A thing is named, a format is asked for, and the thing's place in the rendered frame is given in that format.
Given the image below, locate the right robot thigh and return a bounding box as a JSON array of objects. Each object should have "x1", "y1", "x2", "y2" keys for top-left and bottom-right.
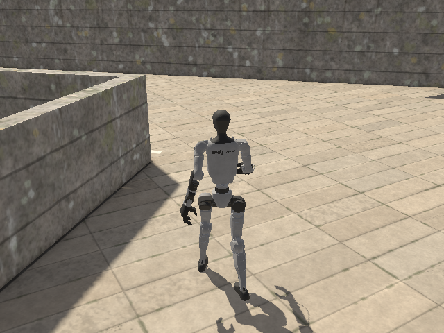
[{"x1": 230, "y1": 195, "x2": 246, "y2": 253}]

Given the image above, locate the robot right hand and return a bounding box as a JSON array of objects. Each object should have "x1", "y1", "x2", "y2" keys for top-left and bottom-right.
[{"x1": 237, "y1": 162, "x2": 244, "y2": 174}]

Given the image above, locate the left robot upper arm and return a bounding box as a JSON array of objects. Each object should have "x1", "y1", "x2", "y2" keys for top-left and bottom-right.
[{"x1": 193, "y1": 140, "x2": 208, "y2": 181}]

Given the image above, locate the robot left hand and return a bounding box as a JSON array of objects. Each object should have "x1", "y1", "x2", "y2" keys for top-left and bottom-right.
[{"x1": 180, "y1": 204, "x2": 197, "y2": 225}]

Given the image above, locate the right robot upper arm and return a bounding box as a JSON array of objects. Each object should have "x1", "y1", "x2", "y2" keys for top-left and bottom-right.
[{"x1": 236, "y1": 139, "x2": 253, "y2": 173}]

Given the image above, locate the left robot shin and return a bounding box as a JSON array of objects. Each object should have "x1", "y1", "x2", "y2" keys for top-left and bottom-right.
[{"x1": 199, "y1": 222, "x2": 210, "y2": 263}]

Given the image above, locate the robot left forearm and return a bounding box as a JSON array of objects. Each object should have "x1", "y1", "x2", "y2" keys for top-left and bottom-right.
[{"x1": 183, "y1": 170, "x2": 199, "y2": 207}]

